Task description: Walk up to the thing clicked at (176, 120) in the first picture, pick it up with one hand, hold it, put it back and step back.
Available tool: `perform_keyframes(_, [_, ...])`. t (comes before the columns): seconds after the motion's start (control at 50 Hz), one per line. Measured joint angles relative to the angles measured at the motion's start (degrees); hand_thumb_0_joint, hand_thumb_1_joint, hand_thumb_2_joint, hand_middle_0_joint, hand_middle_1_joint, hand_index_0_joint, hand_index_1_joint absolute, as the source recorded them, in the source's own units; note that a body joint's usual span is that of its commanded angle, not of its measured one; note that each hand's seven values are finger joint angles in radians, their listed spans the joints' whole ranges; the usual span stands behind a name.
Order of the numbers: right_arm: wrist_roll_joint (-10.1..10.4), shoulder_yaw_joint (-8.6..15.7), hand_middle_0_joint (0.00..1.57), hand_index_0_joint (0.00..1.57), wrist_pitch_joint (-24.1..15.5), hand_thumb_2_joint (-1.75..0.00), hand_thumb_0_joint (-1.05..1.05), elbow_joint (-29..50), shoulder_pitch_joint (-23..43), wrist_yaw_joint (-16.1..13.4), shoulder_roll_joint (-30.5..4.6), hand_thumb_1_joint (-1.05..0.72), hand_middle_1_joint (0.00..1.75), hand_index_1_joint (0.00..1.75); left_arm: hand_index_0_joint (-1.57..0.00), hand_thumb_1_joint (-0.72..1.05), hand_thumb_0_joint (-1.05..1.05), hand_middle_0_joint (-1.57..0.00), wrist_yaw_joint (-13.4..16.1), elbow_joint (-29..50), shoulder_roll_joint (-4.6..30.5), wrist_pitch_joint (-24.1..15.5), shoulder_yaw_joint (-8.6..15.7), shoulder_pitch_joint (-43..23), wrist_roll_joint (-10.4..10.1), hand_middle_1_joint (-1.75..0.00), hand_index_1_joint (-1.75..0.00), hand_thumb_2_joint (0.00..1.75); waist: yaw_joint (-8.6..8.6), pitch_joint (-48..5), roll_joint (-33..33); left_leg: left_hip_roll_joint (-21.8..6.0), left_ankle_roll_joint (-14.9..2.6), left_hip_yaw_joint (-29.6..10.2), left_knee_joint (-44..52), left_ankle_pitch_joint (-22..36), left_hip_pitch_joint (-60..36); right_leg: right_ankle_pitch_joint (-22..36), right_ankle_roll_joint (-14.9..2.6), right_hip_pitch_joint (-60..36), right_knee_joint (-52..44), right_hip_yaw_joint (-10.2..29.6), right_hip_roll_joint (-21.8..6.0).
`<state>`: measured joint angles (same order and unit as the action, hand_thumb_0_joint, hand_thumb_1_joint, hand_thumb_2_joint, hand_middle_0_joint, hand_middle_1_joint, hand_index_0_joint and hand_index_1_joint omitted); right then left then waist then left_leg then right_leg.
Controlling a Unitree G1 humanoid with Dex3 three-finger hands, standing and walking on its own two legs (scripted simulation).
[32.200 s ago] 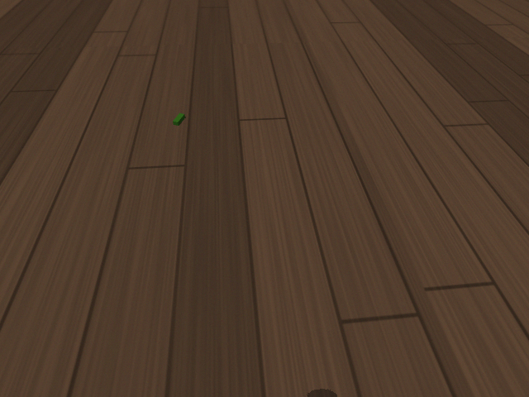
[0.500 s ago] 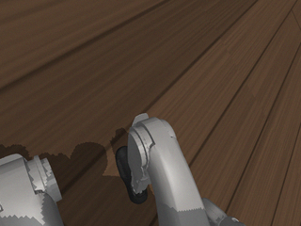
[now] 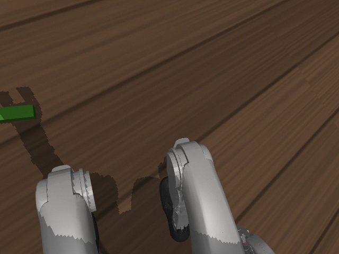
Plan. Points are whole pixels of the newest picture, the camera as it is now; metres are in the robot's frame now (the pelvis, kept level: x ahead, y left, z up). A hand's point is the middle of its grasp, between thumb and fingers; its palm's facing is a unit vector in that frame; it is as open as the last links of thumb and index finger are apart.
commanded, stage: withdraw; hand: left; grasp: from above
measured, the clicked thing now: (14, 113) +0.48 +0.31 -0.31
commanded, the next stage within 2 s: home in 0.46 s
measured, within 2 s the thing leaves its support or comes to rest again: neither
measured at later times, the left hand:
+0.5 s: hand out of the picture +0.45 +0.31 -0.16, palm faces -0.49 -0.08 -0.87, open 11.6 cm
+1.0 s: hand out of the picture +0.42 +0.32 -0.06, palm faces -0.34 -0.37 -0.86, open 9.9 cm
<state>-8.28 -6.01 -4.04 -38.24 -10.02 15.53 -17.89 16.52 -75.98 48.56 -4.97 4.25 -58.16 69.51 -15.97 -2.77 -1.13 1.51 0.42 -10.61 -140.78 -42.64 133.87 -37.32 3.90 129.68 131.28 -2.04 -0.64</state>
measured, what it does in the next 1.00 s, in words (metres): rises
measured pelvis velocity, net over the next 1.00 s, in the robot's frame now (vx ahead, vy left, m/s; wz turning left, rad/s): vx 0.00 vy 0.00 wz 0.06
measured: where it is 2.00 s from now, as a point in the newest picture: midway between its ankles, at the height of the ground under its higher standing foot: (136, 238)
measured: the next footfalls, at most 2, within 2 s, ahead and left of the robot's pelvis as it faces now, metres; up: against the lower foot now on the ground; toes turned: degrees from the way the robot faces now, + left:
none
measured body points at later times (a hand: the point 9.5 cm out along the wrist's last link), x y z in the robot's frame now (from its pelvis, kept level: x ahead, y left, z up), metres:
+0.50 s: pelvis -0.02 -0.01 +0.00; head +0.22 +0.08 +0.37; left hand +0.47 +0.31 -0.11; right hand +0.04 -0.29 -0.08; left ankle +0.06 +0.12 -0.29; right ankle +0.11 -0.15 -0.29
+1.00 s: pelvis +0.00 +0.00 +0.07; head +0.22 +0.07 +0.45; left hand +0.44 +0.34 -0.01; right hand +0.08 -0.26 -0.05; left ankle +0.05 +0.12 -0.29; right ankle +0.11 -0.15 -0.29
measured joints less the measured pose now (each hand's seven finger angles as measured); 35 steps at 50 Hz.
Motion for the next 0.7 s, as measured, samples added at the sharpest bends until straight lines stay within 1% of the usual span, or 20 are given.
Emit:
perform_keyframes(0.04, [1.04, 0.58, 0.20, 0.21, 1.63, -0.90, 0.00, 0.59, 0.12, -1.04, -0.06, -0.91, 0.30, 0.30, -0.33, -0.23, 0.00, -0.34, -4.00, 1.35, -1.00, -0.35, -1.32, -0.26, -1.03, -0.74, -0.75, 0.78, 0.78, -0.33, -0.62, 0.02, -0.04, 0.67, 1.95, 0.68, -1.27, 0.24, -0.17, -1.12, -1.40, 0.37, -0.33])
perform_keyframes(0.1, [1.88, 0.99, 0.20, 0.21, 3.55, -0.90, 0.00, 1.90, 0.36, -3.15, -0.39, -0.91, 0.30, 0.30, -0.34, -0.22, 0.00, -0.36, -8.80, 2.27, -1.65, -1.62, -2.44, -0.32, -2.11, -0.72, -0.74, 0.78, 1.20, -0.33, -1.14, 0.01, 0.00, 1.25, 4.51, 1.71, -3.09, 0.86, -0.39, -2.73, -3.39, 0.60, -0.65])
perform_keyframes(0.16, [2.22, 1.08, 0.20, 0.21, 4.71, -0.90, 0.00, 2.94, 0.49, -5.29, -0.89, -0.91, 0.30, 0.30, -0.36, -0.21, 0.00, -0.37, -11.33, 3.06, -1.88, -4.11, -2.84, -0.35, -2.48, -0.71, -0.73, 0.77, 1.33, 0.24, -1.06, 0.03, 0.12, 1.53, 6.43, 2.74, -4.47, 1.65, -0.46, -3.95, -4.94, 0.68, -0.83])
perform_keyframes(0.2, [2.24, 0.87, 0.20, 0.21, 5.28, -0.90, 0.00, 3.27, 0.54, -6.45, -1.31, -0.91, 0.30, 0.30, -0.37, -0.20, 0.00, -0.38, -11.76, 3.07, -1.83, -6.03, -2.80, -0.34, -2.32, -0.70, -0.72, 0.77, 1.28, 0.57, -0.80, 0.05, 0.22, 1.58, 7.19, 3.32, -4.92, 2.17, -0.38, -4.34, -5.56, 0.68, -0.88])
perform_keyframes(0.24, [2.14, 0.53, 0.20, 0.21, 5.70, -0.90, 0.00, 3.24, 0.57, -7.31, -1.70, -0.91, 0.30, 0.30, -0.38, -0.19, 0.00, -0.39, -11.05, 2.17, -1.73, -7.78, -2.93, -0.56, -1.91, -0.69, -0.71, 0.76, 1.18, 0.77, -0.42, 0.08, 0.33, 1.59, 7.49, 3.79, -5.00, 2.62, -0.33, -4.37, -5.78, 0.69, -0.87])
perform_keyframes(0.28, [1.99, 0.07, 0.20, 0.21, 5.92, -0.90, 0.00, 2.91, 0.63, -7.90, -1.95, -0.91, 0.30, 0.30, -0.39, -0.17, 0.00, -0.40, -9.65, 0.44, -1.58, -9.29, -3.12, -0.95, -1.14, -0.68, -0.70, 0.75, 0.95, 0.92, 0.07, 0.09, 0.43, 1.56, 7.37, 4.14, -4.81, 2.99, -0.29, -4.12, -5.61, 0.72, -0.81])
perform_keyframes(0.4, [0.91, -1.62, 0.20, 0.20, 5.50, -0.90, 0.00, 1.89, 0.66, -8.58, -1.96, -0.90, 0.30, 0.30, -0.42, -0.13, 0.00, -0.43, -3.36, -6.88, -0.38, -12.51, -2.89, -1.95, 2.55, -0.65, -0.66, 0.71, -0.26, 1.78, 1.30, 0.24, 0.67, 1.12, 5.16, 4.80, -2.71, 3.72, -0.61, -2.03, -3.60, 0.61, -0.43])
perform_keyframes(0.5, [-0.71, -3.10, 0.20, 0.21, 3.95, -0.89, 0.00, 1.04, 0.68, -8.56, -0.85, -0.90, 0.30, 0.30, -0.43, -0.11, 0.00, -0.44, 2.13, -12.07, 1.93, -14.01, -1.08, -3.60, 5.91, -0.64, -0.65, 0.70, -1.63, 3.65, 2.59, 0.41, 0.77, 0.52, 2.21, 4.83, -0.53, 3.97, -0.29, -0.04, -1.13, 0.47, 0.03])
perform_keyframes(0.58, [-1.83, -3.65, 0.20, 0.21, 2.50, -0.89, 0.00, 0.33, 0.07, -8.43, 0.41, -0.90, 0.30, 0.30, -0.41, -0.08, 0.00, -0.41, 5.75, -12.94, 3.56, -13.26, 0.88, -4.93, 7.94, -0.66, -0.67, 0.72, -2.40, 4.33, 3.22, 0.56, 0.77, 0.11, 0.27, 4.51, 1.39, 3.83, -0.23, 1.67, 0.43, 0.33, 0.27])
perform_keyframes(0.64, [-2.10, -3.36, 0.20, 0.21, 1.54, -0.89, 0.00, -0.07, -0.91, -7.95, 1.22, -0.90, 0.30, 0.30, -0.38, -0.07, 0.00, -0.38, 7.40, -11.46, 3.75, -11.34, 2.33, -5.15, 7.85, -0.67, -0.68, 0.74, -2.71, 3.90, 2.98, 0.71, 0.67, 0.08, -0.64, 4.03, 2.66, 3.30, -0.31, 2.76, 1.22, 0.37, 0.23])
perform_keyframes(0.7, [-1.62, -2.34, 0.21, 0.21, 1.12, -0.89, 0.00, -0.29, -2.05, -7.18, 2.02, -0.90, 0.30, 0.30, -0.36, -0.07, 0.00, -0.36, 7.30, -7.59, 2.67, -8.51, 3.42, -3.73, 6.46, -0.68, -0.69, 0.76, -2.48, 2.68, 2.06, 0.74, 0.50, 0.29, -0.72, 3.31, 3.29, 2.53, -0.50, 3.31, 1.34, 0.50, 0.06])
